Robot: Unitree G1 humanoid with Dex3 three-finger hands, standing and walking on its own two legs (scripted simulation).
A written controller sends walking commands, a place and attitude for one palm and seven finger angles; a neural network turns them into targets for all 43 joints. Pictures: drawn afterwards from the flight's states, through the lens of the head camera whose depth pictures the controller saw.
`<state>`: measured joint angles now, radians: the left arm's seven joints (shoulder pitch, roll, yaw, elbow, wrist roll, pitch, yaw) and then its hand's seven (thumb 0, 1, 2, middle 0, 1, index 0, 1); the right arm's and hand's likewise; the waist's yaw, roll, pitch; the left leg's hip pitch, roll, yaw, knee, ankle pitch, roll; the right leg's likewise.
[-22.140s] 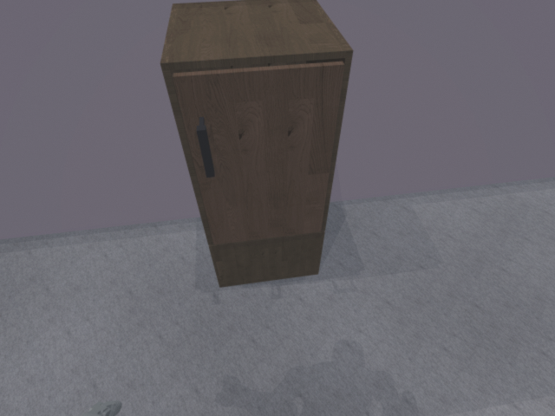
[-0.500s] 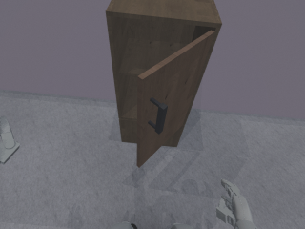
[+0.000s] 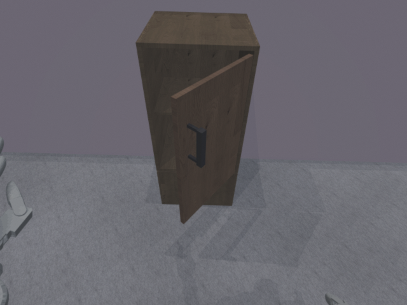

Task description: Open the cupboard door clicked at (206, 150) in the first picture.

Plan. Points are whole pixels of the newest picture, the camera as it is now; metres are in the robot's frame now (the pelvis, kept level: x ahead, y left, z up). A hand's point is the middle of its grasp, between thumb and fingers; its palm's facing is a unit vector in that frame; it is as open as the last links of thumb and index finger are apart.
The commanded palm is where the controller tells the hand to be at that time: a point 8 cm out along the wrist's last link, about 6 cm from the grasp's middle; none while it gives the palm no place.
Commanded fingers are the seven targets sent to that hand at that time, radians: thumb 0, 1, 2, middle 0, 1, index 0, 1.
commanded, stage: stop stepping back and stand still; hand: left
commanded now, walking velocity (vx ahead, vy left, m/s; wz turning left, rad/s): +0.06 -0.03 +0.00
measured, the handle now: (196, 145) +0.56 +0.05 -0.01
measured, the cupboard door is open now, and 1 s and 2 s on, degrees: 52 52 52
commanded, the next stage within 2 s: let the arm hang, fingers relaxed in 1.18 s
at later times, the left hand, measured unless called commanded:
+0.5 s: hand (40, 221) +0.20 +0.25 +0.16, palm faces +0.44 -0.80 -0.40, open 7.4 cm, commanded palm +0.13 +0.30 +0.19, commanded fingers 0.00 0.90 0.90 -0.20 -0.30 -0.20 -0.30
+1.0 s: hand (11, 235) +0.17 +0.28 +0.16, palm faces +0.39 -0.81 -0.43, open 7.4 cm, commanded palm +0.11 +0.32 +0.19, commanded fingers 0.00 0.90 0.90 -0.20 -0.30 -0.20 -0.30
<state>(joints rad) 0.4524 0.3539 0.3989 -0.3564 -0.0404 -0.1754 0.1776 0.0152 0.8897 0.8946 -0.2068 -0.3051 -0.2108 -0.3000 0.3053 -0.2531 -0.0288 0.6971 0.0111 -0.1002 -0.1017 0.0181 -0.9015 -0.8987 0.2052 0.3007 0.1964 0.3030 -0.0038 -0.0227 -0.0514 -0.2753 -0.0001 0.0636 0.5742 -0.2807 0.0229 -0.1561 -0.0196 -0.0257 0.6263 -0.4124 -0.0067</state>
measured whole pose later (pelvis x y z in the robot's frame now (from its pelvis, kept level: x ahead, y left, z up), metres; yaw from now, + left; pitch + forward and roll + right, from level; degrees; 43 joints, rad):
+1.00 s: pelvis -0.03 +0.02 +0.02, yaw +0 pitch -1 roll -1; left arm 0.55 0.38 0.37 -0.48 -0.04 -0.17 0.16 0.02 0.89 0.89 -0.21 -0.31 -0.21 -0.30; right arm 0.21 -0.20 0.01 0.62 -0.01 -0.10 -0.08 0.02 -0.90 -0.90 0.21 0.30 0.20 0.30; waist 0.01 0.00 0.06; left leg -0.27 0.02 0.07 0.42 -0.14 0.04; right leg -0.14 0.01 -0.05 0.38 -0.22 0.00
